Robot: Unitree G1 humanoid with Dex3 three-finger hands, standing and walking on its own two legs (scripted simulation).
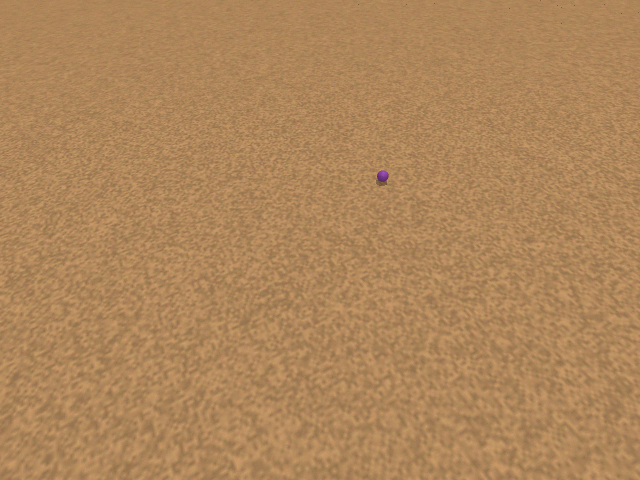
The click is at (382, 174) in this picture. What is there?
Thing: free ball
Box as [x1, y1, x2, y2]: [377, 170, 388, 181]
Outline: 382,170 378,172 377,177 379,180 384,181 388,176 387,173
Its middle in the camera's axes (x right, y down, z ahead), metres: +0.31 -0.31 +1.93
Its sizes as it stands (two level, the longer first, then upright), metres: 0.057 0.057 0.057
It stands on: the floor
